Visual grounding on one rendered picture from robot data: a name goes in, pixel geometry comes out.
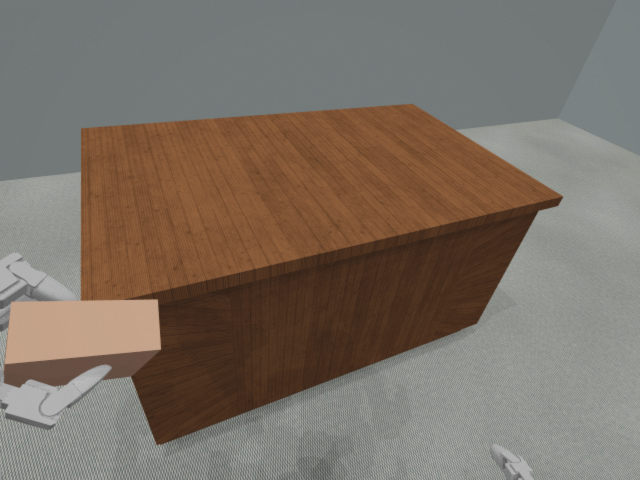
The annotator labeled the left robot hand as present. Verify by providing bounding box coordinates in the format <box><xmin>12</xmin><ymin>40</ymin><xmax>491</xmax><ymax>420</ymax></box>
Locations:
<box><xmin>0</xmin><ymin>253</ymin><xmax>112</xmax><ymax>430</ymax></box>

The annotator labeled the table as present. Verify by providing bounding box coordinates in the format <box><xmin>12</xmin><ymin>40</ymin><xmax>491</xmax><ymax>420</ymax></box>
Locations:
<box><xmin>81</xmin><ymin>104</ymin><xmax>563</xmax><ymax>445</ymax></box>

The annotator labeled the sponge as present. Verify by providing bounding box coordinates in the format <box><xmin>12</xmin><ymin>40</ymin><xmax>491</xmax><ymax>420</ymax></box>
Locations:
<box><xmin>3</xmin><ymin>299</ymin><xmax>161</xmax><ymax>388</ymax></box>

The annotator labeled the right robot hand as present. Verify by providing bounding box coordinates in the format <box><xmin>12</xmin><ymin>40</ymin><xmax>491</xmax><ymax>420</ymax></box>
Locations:
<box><xmin>490</xmin><ymin>444</ymin><xmax>533</xmax><ymax>480</ymax></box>

